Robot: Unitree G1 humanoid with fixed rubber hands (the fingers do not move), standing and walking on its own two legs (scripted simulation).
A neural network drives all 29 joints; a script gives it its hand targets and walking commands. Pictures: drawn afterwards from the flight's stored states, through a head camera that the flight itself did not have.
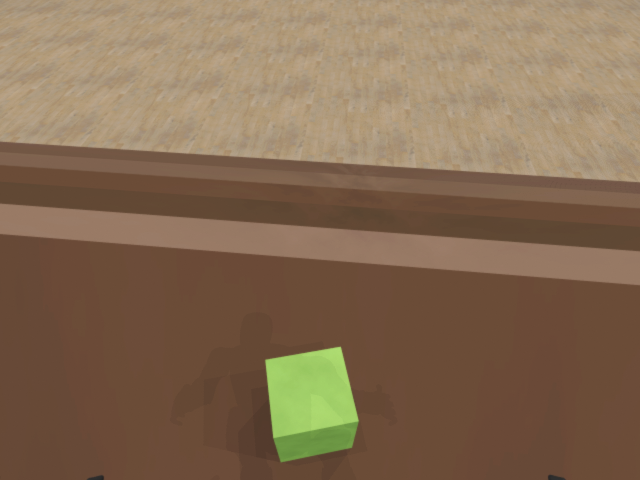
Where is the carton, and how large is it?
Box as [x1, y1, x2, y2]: [265, 347, 358, 461]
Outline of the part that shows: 340,347 265,360 273,438 281,461 351,447 358,420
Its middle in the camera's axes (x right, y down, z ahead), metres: -0.02 +0.46 +1.10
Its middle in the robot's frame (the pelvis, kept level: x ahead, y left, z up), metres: +0.43 +0.04 -0.66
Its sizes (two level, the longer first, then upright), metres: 0.210 0.200 0.250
